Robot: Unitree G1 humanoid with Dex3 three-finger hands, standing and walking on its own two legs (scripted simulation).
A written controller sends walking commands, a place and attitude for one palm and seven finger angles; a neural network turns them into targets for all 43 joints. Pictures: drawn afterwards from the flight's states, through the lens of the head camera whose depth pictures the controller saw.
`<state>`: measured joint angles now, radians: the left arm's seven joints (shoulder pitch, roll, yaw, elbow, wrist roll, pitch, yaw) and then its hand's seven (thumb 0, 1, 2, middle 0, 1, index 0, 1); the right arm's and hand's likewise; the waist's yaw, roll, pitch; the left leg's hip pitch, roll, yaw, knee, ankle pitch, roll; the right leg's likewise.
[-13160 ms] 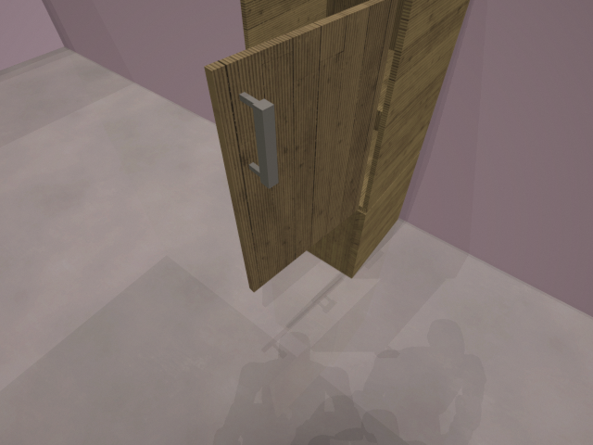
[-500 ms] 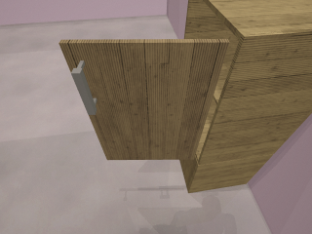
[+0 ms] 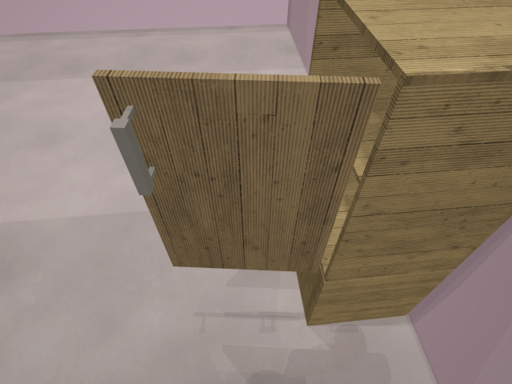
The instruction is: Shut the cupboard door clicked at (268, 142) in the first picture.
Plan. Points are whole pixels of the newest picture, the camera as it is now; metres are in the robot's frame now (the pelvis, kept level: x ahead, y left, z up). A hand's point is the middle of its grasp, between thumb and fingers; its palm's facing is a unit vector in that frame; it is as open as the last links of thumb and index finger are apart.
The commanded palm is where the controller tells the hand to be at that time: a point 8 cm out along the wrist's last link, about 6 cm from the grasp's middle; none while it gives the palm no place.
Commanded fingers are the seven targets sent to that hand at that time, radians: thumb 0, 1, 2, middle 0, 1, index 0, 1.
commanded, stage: come to a stop and stand still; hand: left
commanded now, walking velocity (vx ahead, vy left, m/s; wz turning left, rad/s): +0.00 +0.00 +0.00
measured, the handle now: (138, 152) +0.44 +0.23 +0.12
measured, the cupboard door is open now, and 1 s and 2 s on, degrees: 82 82 82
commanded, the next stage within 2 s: look again from close up in 0.48 s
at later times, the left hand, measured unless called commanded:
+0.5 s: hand out of the picture -0.01 +0.14 -0.18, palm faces +0.06 -0.98 -0.17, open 7.3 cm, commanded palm none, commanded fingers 0.00 0.90 0.90 -0.20 -0.30 -0.20 -0.30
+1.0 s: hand out of the picture +0.04 +0.23 -0.17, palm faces -0.03 -0.97 -0.22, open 7.3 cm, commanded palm none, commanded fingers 0.00 0.90 0.90 -0.20 -0.30 -0.20 -0.30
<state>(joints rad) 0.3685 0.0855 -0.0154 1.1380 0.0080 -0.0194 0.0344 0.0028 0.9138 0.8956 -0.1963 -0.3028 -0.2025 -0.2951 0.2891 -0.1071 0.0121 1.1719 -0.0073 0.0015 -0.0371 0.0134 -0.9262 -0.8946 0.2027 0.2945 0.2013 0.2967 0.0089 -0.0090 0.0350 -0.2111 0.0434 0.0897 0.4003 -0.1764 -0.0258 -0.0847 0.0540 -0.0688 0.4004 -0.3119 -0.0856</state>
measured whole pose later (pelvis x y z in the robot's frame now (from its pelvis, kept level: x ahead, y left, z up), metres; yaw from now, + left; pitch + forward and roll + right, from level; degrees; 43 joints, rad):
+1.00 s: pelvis +0.00 +0.05 -0.01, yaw -2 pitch +0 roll +0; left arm 0.27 0.16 -0.01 1.02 0.01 -0.01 0.04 0.00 0.91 0.90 -0.20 -0.30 -0.20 -0.29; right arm 0.29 -0.17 0.01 1.04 -0.01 -0.01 -0.03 0.01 -0.95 -0.89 0.20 0.29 0.20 0.30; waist -0.01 0.02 0.02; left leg -0.25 -0.05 0.09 0.50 -0.25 0.08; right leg -0.14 0.01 -0.02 0.50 -0.36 -0.02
